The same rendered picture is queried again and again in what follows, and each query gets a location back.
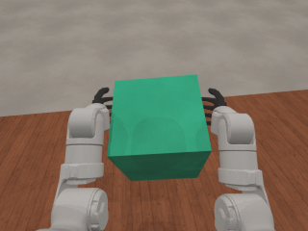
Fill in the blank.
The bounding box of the robot left hand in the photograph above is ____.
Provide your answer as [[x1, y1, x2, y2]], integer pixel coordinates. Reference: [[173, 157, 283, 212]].
[[91, 87, 114, 123]]

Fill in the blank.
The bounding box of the robot left upper arm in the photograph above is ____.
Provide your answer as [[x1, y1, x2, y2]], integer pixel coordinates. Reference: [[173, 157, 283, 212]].
[[36, 188, 109, 231]]

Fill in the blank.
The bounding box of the robot right forearm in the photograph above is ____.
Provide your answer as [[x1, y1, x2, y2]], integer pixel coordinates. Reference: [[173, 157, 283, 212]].
[[211, 106, 274, 227]]

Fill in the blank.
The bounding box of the robot left forearm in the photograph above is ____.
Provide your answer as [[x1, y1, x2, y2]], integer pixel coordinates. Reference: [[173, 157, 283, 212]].
[[50, 103, 111, 225]]

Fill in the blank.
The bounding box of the robot right hand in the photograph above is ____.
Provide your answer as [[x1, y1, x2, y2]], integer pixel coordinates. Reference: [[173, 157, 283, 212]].
[[201, 88, 227, 126]]

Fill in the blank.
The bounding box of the robot right upper arm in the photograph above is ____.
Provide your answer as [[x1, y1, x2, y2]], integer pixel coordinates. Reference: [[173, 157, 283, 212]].
[[214, 193, 275, 231]]

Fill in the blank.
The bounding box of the carton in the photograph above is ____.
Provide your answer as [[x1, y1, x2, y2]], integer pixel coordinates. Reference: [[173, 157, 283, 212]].
[[107, 74, 212, 181]]

